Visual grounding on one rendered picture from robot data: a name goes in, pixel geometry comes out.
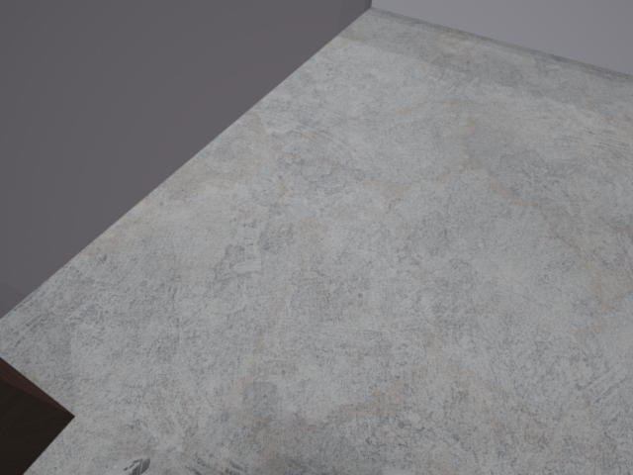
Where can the cabinet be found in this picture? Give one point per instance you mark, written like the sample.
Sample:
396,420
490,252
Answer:
30,420

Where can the robot left hand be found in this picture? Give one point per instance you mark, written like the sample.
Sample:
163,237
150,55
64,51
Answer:
133,466

